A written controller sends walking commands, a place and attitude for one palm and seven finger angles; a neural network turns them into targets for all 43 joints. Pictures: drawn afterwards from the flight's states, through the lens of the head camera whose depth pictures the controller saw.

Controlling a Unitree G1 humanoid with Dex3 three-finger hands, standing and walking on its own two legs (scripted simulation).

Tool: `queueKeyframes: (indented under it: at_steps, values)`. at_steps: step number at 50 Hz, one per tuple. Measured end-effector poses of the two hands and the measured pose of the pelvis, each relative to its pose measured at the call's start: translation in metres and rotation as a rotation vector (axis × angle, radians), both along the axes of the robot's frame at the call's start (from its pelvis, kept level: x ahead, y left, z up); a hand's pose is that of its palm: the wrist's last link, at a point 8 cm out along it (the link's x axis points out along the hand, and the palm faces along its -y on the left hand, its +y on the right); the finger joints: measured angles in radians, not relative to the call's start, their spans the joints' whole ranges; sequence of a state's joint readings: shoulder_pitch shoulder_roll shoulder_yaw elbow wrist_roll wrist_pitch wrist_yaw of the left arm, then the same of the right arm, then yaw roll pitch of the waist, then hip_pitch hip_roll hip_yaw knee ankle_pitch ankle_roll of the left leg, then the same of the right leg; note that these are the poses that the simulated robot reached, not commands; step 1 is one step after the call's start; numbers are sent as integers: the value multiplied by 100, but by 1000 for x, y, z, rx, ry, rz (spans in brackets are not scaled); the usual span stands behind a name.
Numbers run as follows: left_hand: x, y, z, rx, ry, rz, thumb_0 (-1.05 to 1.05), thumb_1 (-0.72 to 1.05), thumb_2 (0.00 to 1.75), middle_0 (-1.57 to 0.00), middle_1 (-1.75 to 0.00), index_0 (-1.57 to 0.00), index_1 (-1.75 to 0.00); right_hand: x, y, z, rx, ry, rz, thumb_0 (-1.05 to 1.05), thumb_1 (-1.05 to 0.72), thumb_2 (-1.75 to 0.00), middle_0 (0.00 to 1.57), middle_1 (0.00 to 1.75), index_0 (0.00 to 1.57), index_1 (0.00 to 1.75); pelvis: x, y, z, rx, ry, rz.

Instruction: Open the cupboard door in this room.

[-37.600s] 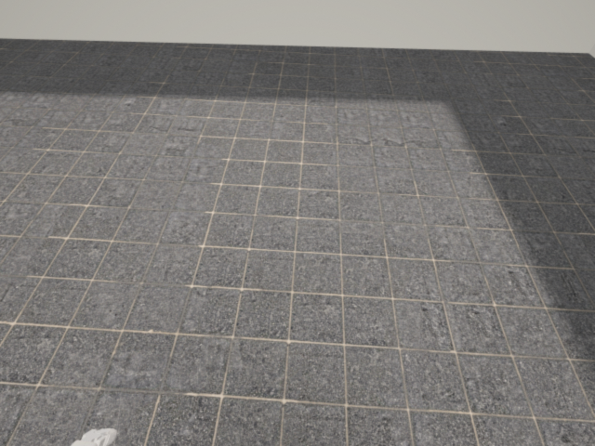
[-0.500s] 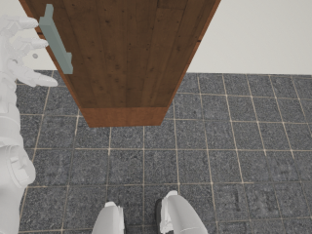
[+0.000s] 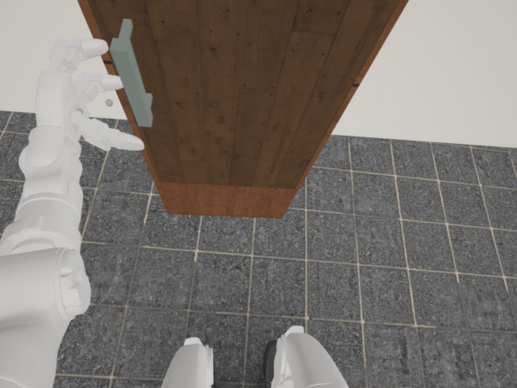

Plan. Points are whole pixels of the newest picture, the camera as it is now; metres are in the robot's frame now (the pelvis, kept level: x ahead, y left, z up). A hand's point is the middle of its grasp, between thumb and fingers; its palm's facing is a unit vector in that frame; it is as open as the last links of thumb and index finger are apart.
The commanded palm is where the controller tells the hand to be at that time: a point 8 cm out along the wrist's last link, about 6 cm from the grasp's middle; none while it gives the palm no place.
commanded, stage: slide the fingers in behind the handle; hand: left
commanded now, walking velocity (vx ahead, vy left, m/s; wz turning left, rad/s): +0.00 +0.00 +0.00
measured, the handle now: (137, 78) +0.56 +0.17 +0.05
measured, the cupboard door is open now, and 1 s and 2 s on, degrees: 0 0 18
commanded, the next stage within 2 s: close the thumb around the handle in 0.54 s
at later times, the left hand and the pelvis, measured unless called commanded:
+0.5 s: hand (131, 111) +0.50 +0.17 +0.05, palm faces -0.05 -1.00 -0.07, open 15.2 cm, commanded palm +0.49 +0.17 +0.05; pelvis +0.00 -0.01 +0.00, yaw +1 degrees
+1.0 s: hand (149, 102) +0.51 +0.14 +0.06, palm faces -0.05 -1.00 -0.04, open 10.4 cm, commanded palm +0.49 +0.18 +0.05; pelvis -0.01 -0.01 +0.00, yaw -2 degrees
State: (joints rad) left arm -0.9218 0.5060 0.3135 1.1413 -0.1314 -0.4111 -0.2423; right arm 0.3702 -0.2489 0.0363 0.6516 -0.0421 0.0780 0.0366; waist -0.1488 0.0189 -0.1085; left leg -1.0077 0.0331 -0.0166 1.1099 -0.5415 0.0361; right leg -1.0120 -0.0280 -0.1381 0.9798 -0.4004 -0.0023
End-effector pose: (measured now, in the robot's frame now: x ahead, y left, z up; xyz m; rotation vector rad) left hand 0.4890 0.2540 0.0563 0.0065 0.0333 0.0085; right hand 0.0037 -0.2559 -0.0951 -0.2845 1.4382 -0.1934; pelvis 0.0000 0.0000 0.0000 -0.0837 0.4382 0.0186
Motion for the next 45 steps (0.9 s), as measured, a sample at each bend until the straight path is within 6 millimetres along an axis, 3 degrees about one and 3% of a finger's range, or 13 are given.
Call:
queueKeyframes:
  at_steps: [9, 22, 27, 34, 39, 45]
  values:
    - [-7, -10, 0, 2, -2, 18, -1, -49, 30, -30, -120, 0, -115, 5, -3, -3, 16, 1, 22, 0, -91, -89, 20, 30, 20, 30, 0, -3, 1, 2, -4, 16]
    - [-12, -15, 2, 23, 4, 16, -1, -49, 30, -30, -120, 0, -109, 8, -9, -6, 22, -19, 35, 0, -91, -89, 20, 30, 20, 30, -4, -9, 1, 10, -14, 20]
    - [-6, -40, 2, 37, 4, -79, -1, -50, 30, -28, -119, -9, -114, 6, -12, -7, 14, -32, 27, 0, -91, -89, 20, 30, 20, 30, -5, -10, -1, 13, -13, 14]
    - [2, -55, 2, 45, -18, -82, -1, -49, 30, -29, -120, -21, -121, -1, -13, -8, 14, -73, -13, 0, -91, -89, 20, 30, 20, 30, -8, -12, -4, 22, -10, -15]
    - [4, -54, 2, 31, -10, -54, -1, -42, 33, -30, -121, -28, -123, -11, -11, -10, 27, -70, -40, 0, -91, -89, 20, 30, 20, 30, -11, -13, -5, 29, -10, -32]
    - [5, -54, 4, 36, -5, -61, -1, -20, 43, -32, -123, -30, -125, -24, -9, -11, 35, -53, -64, 0, -91, -89, 20, 30, 20, 30, -12, -14, -4, 34, -10, -43]
